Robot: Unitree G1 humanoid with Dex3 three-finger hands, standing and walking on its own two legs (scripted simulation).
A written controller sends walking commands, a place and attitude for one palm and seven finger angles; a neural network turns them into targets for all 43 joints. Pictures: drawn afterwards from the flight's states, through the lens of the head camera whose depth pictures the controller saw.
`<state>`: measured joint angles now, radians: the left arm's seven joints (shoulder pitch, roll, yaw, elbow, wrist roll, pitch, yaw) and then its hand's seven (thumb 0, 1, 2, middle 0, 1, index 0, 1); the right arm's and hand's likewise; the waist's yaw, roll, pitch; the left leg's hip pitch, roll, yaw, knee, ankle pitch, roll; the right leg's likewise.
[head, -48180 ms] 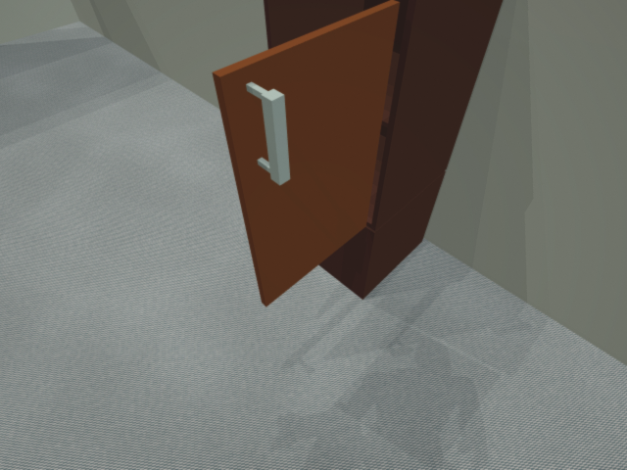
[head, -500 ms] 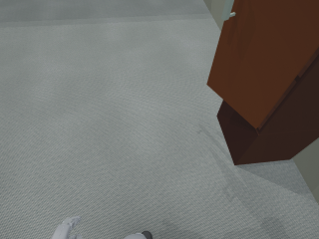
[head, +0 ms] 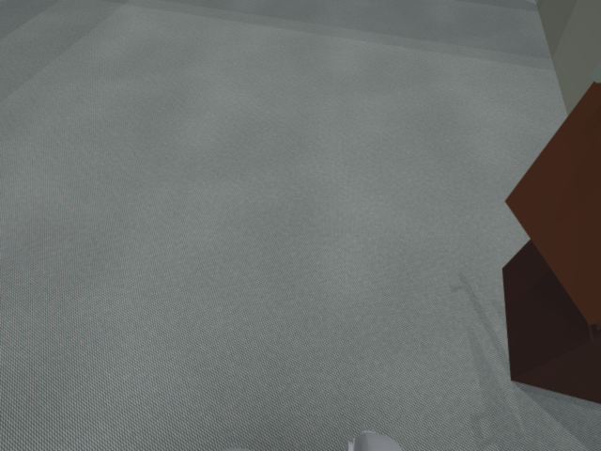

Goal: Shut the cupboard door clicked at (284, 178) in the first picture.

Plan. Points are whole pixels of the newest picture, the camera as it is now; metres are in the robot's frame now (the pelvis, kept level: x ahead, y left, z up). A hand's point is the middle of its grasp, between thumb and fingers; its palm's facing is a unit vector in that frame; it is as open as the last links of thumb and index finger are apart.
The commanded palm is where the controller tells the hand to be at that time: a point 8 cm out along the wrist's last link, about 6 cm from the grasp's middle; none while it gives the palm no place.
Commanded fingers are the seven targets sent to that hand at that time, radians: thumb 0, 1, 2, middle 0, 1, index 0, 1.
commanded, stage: walk to a spot facing it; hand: left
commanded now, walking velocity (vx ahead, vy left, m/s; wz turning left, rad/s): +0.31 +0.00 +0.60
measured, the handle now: out of the picture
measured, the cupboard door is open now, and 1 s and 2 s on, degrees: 26 26 26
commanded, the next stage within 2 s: turn to face it in 0.98 s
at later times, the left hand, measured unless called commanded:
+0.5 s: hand out of the picture +0.03 +0.17 -0.17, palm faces +0.42 -0.89 -0.17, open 7.4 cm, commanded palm none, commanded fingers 0.00 0.90 0.90 -0.20 -0.30 -0.20 -0.30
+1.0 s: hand (142, 303) +0.35 +0.30 -0.14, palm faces +0.45 -0.86 -0.22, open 7.4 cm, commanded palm none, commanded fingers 0.00 0.90 0.90 -0.20 -0.30 -0.20 -0.30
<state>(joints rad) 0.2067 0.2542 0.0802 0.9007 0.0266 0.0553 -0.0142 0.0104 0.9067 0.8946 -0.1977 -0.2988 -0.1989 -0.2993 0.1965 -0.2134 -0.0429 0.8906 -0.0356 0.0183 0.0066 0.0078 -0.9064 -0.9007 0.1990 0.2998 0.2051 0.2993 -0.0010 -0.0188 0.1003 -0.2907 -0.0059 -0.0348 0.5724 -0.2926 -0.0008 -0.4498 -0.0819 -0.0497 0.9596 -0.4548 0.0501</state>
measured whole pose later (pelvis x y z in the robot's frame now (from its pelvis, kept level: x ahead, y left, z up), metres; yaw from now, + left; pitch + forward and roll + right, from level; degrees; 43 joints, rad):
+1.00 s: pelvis +0.33 +0.08 +0.00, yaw +28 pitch -1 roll +1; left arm 0.16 0.17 0.06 0.89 0.04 -0.05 -0.02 0.00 0.91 0.89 -0.20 -0.30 -0.20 -0.30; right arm 0.38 -0.18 -0.06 1.07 -0.02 -0.01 0.00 0.01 -0.91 -0.90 0.20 0.30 0.20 0.30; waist -0.04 0.02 0.05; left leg -0.29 -0.02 -0.01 0.93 -0.48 0.05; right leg -0.33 -0.06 -0.12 0.59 -0.24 -0.02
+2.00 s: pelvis +0.46 +0.21 +0.00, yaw +7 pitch +0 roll -1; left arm 0.16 0.28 0.10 0.90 0.02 0.08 -0.01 0.01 0.91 0.89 -0.20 -0.30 -0.20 -0.30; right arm 0.18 -0.22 -0.02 0.88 -0.03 0.01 -0.03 0.01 -0.91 -0.90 0.20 0.30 0.20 0.30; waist 0.02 -0.04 0.09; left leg -0.29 0.07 0.07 0.58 -0.30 0.00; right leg -0.44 0.04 0.03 1.00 -0.52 0.03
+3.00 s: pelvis +0.48 +0.20 -0.01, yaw -29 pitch +0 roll -1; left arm 0.13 0.23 0.07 0.86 0.02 0.05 -0.03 0.01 0.91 0.89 -0.20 -0.30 -0.20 -0.30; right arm 0.24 -0.26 -0.06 0.91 -0.02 0.06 -0.02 0.01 -0.90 -0.90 0.20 0.30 0.21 0.30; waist -0.01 0.06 0.09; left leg -0.35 0.17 0.15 0.85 -0.49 -0.05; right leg -0.28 0.00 -0.07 0.62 -0.34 -0.02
